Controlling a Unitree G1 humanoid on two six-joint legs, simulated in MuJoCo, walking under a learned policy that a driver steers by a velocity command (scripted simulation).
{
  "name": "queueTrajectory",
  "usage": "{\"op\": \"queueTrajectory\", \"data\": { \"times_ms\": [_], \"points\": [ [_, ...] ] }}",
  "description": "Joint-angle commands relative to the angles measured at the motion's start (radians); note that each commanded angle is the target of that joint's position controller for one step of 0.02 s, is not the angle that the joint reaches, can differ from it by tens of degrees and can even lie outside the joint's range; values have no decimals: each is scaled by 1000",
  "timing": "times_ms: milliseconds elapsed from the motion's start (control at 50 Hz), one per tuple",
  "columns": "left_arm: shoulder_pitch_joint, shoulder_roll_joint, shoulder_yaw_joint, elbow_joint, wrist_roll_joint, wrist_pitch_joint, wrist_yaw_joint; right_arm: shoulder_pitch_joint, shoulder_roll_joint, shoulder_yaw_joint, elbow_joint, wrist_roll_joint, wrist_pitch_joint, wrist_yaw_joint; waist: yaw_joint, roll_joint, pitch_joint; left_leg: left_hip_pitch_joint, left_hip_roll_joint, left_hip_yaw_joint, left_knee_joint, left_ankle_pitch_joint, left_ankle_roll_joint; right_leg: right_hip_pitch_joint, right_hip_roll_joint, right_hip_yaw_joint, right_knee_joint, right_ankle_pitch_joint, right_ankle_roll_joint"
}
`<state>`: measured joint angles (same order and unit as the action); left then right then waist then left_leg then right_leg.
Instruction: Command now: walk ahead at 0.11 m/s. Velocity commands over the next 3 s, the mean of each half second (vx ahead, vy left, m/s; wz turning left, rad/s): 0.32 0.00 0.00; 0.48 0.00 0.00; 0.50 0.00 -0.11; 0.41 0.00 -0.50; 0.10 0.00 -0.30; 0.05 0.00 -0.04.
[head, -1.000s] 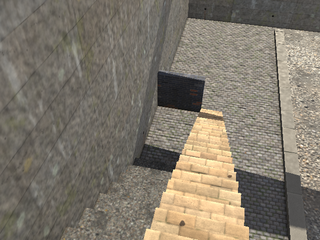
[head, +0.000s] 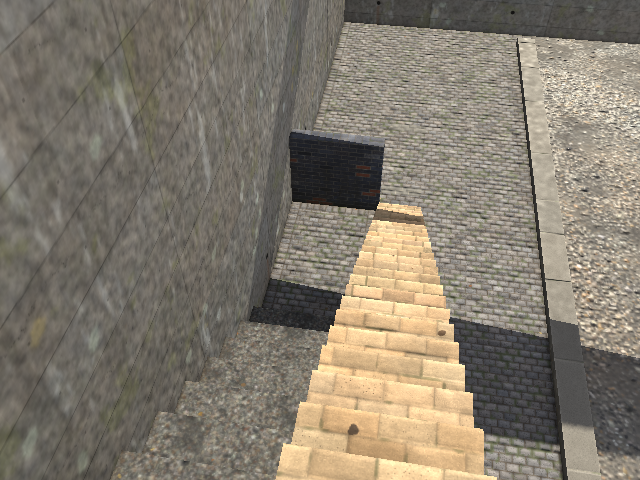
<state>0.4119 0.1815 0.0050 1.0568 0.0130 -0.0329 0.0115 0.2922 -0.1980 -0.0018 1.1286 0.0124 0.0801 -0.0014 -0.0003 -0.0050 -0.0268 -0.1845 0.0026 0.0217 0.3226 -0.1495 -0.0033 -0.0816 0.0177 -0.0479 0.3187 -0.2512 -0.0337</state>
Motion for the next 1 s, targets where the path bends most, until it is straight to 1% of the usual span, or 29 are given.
{"op": "queueTrajectory", "data": {
  "times_ms": [20, 80, 120, 220, 240, 260, 320, 380, 400, 420, 440, 520, 560, 660, 680, 700, 720, 740, 760, 780, 800, 820, 840, 860, 880, 920, 960, 980, 1000],
  "points": [
    [95, 133, 34, -20, 12, 2, 3, 53, -107, -17, -11, -5, 4, -2, 3, -72, 100, 44, 40, -10, 60, -69, 43, -184, -135, 106, -134, -214, -5],
    [65, 167, 66, -53, 12, 4, 3, 5, -122, -25, -35, -35, 1, 3, 24, -137, 165, -109, -5, 77, 393, -244, 36, -266, -212, 203, -169, -483, -122],
    [72, 132, 67, -27, -28, 2, 5, -41, -126, -24, -68, -43, -18, 0, 21, -112, 221, -227, 71, 21, 418, -303, 32, -188, -240, 234, -116, -263, -156],
    [-38, 157, 73, -40, -8, 4, -6, 174, -136, -36, -12, -27, -71, 0, -60, -50, 93, -3, 45, 59, 325, -204, 62, -175, -191, 157, 221, 234, -143],
    [-148, 135, 59, -70, 7, 11, -10, 339, -190, -66, 46, -16, -82, -4, -156, 105, 82, 210, 57, -5, 213, 55, 82, -325, -81, 75, 506, 361, -105],
    [-137, 49, 33, -110, 8, 11, -10, 424, -314, -98, 68, -5, -93, -4, -154, 414, 57, 250, 317, -413, 30, 311, 239, -532, 113, -22, 913, -265, -36],
    [-134, 83, 22, -69, 6, 17, 6, 151, -234, -82, -54, 28, -112, 7, -21, 59, 176, 31, 362, -356, 2, 145, 267, -582, 9, 202, 1044, -167, -39],
    [-127, 110, 34, -26, 26, 42, -3, 99, -214, -76, -101, 12, -147, 5, 22, 59, 140, -31, 297, -237, 82, 89, 216, -538, 2, 187, 1046, 43, -28],
    [-94, 8, -11, -84, 106, 27, -37, 32, 50, -1, -132, -171, -191, 5, 28, 40, 211, -202, 138, -3, 152, -21, 124, -584, -43, 239, 900, 293, -69],
    [-176, 84, 24, -45, 13, 49, -10, 69, -191, -53, -137, 24, -185, -8, 29, 195, 65, -74, 235, -162, 87, 162, 172, -445, 50, 64, 953, 200, -41],
    [-178, 122, 38, -55, 2, 59, -2, 125, -215, -54, -142, 32, -200, 0, 32, 113, 80, -108, 203, -120, 105, 131, 174, -453, 35, 113, 878, 277, -40],
    [-338, 157, 70, -87, 16, 52, 4, 200, -174, -60, -122, 20, -240, -26, -18, 82, 149, -116, 154, -50, 311, -129, 119, -529, 22, 106, 550, 432, -25],
    [-393, 95, 59, -112, 25, 47, -11, 217, -125, -55, -126, 8, -233, -32, -49, 55, 123, -167, 147, -18, 417, -216, 122, -430, 35, 48, 382, 598, -7],
    [-177, 50, 37, -54, -5, 46, 4, 271, -93, -58, -98, -26, -164, -59, -50, 39, 103, -203, 101, 55, 842, -65, 135, -88, 0, -38, -45, 654, -16],
    [68, 68, 53, 10, 10, 55, 8, 228, -130, -67, -84, -19, -158, -47, 83, 77, -5, -244, 98, 82, 1079, 167, 149, 158, 38, -135, 21, 736, -43],
    [137, 160, 81, -28, 32, 71, 6, 145, -194, -100, -139, -22, -146, -36, 157, 77, -13, -283, -35, 52, 1445, 35, 170, 196, -107, 50, -252, 550, -96],
    [190, 241, 88, -23, 40, 48, -13, 70, -53, -75, -193, -5, -156, -30, 167, -168, -11, -673, -121, 5, 1830, -711, 164, 402, -227, 135, 144, 1145, -120],
    [97, 279, 86, -78, 26, 36, -39, 157, -29, -57, -276, 31, -165, -33, 34, -185, -126, -850, -88, -143, 1753, -615, 178, 535, -390, 281, 405, 1385, -153],
    [74, 255, 94, -80, -4, 42, -49, 212, -96, -64, -227, -2, -159, -35, 21, -102, -138, -942, -53, -153, 1708, -521, 170, 482, -407, 294, 369, 1019, -193],
    [55, 306, 116, -87, -24, 25, -23, 148, -87, -55, -260, -34, -150, -47, 35, -223, -164, -1038, -3, -162, 1677, -475, 104, 395, -512, 495, 250, 373, -341],
    [-79, 181, 83, -141, -26, 12, -2, 9, -142, -62, -261, -72, -136, -47, 24, -44, -78, -1010, 1, -217, 1579, -331, 52, 222, -463, 427, 162, 213, -307],
    [-9, 80, 52, -69, -171, -22, -60, 110, -224, -121, -225, 160, -81, -53, -111, -62, 44, -773, 51, -166, 1283, -236, 50, -177, -362, 402, 131, 303, -218],
    [-81, 67, 39, -67, -173, -43, -79, 170, -188, -109, -188, 165, -42, -68, -140, -96, 129, -651, 35, -125, 1284, -329, 34, -370, -318, 332, 128, 342, -190],
    [-151, 44, 24, -121, -157, -49, -80, 126, -179, -111, -191, 139, -35, -72, -153, 16, 204, -442, 2, -74, 989, -170, 8, -621, -227, 164, 83, 362, -164],
    [-119, 116, 46, -103, -106, -32, -70, 195, -125, -107, -133, 106, -38, -69, -136, -75, 136, -255, -31, -2, 1011, -77, -6, -649, -192, 146, 85, 470, -155],
    [-52, 184, 78, -92, -68, 0, -63, 250, -113, -112, -59, 86, -38, -62, -108, -142, 34, -439, 10, -96, 1088, -2, 27, -317, -241, 217, 142, 527, -173],
    [11, 111, 59, -88, -81, 17, -64, 78, -136, -117, -96, 106, -7, -69, -37, -145, 148, -686, 10, -183, 1013, -108, 85, -166, -245, 281, 173, 388, -165],
    [-51, 195, 76, -140, 47, -11, -25, -114, -122, -85, -182, -127, -42, -42, -5, -83, 204, -745, 38, -135, 947, 56, 47, -167, -267, 271, 178, 181, -171],
    [3, 204, 92, -100, 37, -10, -11, -102, -107, -82, -154, -164, -63, -31, 13, -62, 159, -723, 24, -148, 914, 94, 64, -110, -248, 246, 278, 340, -168]
  ]
}}
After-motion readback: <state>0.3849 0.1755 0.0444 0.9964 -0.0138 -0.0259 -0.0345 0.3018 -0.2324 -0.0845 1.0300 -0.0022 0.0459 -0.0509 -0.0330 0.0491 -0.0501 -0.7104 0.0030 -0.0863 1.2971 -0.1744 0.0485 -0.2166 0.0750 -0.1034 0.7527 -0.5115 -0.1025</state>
